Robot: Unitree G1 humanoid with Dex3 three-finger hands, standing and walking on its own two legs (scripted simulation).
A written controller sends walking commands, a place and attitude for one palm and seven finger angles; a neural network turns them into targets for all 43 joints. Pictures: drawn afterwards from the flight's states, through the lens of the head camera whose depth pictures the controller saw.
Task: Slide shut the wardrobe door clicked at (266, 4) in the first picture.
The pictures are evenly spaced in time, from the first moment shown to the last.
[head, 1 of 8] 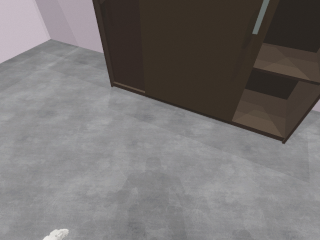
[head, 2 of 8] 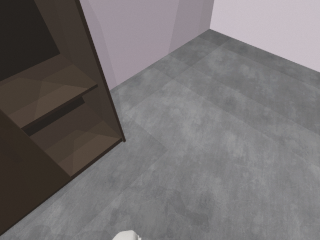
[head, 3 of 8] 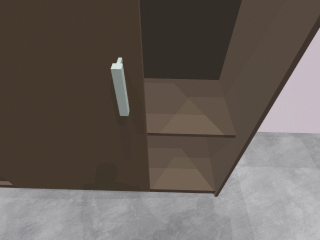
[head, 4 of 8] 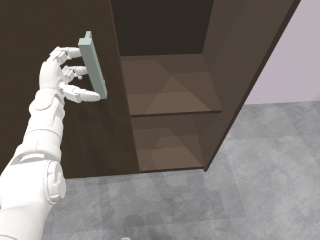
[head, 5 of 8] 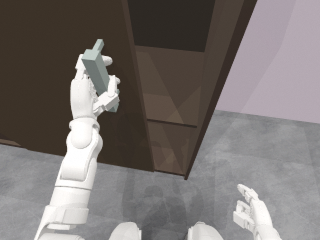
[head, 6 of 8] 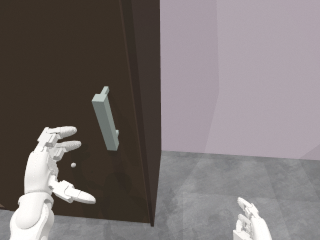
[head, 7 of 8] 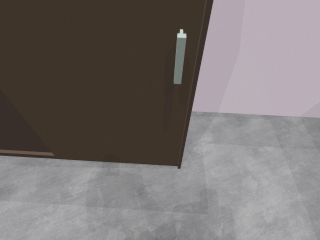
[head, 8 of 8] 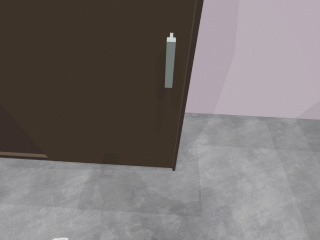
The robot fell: no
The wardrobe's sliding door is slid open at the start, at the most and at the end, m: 0.41 0.42 0.00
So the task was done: yes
